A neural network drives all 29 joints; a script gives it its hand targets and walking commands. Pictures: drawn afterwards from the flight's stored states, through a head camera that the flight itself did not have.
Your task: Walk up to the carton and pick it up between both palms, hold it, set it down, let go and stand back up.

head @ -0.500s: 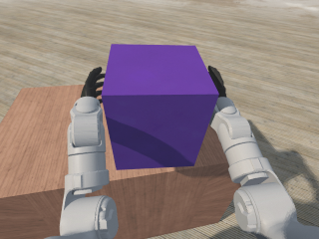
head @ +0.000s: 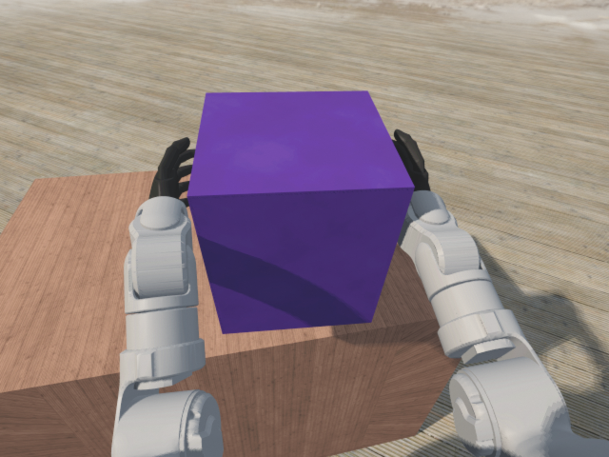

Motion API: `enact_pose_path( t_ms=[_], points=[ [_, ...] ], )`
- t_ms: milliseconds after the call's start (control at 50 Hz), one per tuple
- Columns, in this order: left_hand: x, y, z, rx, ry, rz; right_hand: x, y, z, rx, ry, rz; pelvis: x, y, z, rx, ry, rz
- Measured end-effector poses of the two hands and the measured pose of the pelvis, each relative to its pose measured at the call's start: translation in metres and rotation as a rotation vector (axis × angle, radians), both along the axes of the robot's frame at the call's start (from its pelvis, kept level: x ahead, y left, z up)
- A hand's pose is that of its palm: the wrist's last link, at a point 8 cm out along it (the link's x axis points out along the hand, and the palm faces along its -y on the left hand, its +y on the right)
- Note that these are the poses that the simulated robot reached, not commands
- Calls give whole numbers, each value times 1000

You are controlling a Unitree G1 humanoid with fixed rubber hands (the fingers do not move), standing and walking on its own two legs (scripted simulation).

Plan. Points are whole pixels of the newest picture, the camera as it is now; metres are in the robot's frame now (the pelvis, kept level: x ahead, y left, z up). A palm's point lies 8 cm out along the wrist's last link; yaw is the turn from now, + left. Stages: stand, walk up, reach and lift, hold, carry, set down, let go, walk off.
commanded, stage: hold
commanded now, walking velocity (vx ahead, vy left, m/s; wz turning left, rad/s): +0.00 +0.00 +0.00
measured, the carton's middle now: (293, 214) +0.37 +0.01 +0.17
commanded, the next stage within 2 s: set down in 0.50 s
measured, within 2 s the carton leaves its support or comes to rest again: neither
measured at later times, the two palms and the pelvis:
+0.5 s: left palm (173, 200) +0.35 +0.15 +0.22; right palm (417, 192) +0.36 -0.15 +0.22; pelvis -0.01 +0.00 +0.00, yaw +0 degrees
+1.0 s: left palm (172, 215) +0.37 +0.17 +0.18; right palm (395, 208) +0.38 -0.13 +0.17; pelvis +0.01 -0.01 +0.00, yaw +1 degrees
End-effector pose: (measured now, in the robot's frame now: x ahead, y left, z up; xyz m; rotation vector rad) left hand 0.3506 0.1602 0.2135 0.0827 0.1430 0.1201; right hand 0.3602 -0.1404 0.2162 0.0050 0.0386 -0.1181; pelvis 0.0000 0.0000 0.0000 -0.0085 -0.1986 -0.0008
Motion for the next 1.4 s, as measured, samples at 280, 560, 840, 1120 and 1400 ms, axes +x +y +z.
enact_pose_path(
  t_ms=[280,560,840,1120,1400],
  points=[
    [2,-3,5,23,11,-2,0,-3,-6,23,11,-5,-6,2,1,3,11,0],
    [-1,-6,2,-10,4,-8,-4,-6,3,1,3,-11,-7,-4,0,3,0,-7],
    [8,8,12,33,-94,12,12,8,-2,7,-104,12,-1,-5,1,9,5,14],
    [26,-1,-56,30,-17,-22,23,-1,-53,-35,-88,-5,18,-5,1,6,26,18],
    [37,1,-58,35,18,-14,36,1,-58,-26,-59,1,26,-2,2,10,43,7]
  ],
)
